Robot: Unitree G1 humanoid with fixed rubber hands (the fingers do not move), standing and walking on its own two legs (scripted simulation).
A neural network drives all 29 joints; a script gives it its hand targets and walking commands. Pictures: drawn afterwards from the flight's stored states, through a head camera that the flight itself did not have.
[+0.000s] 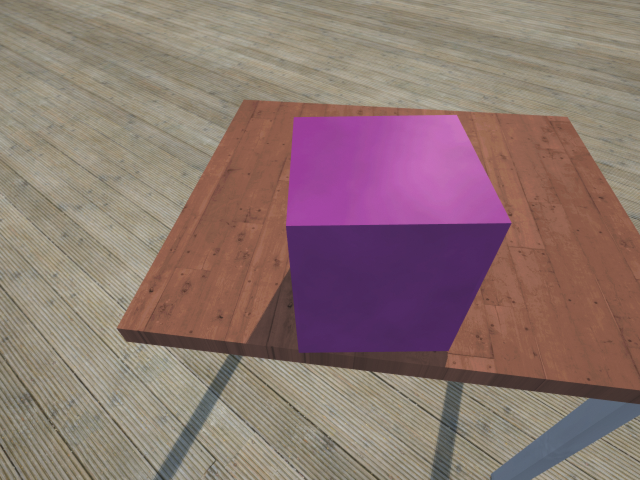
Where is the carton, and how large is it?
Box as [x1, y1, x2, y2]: [286, 115, 511, 352]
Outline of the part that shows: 456,115 294,117 286,231 299,352 448,350 511,223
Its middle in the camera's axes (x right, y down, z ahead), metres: +0.08 +0.00 +0.52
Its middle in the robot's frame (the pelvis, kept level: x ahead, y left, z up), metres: +0.41 -0.07 +0.10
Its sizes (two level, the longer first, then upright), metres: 0.210 0.200 0.250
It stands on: a table, 0.74 m high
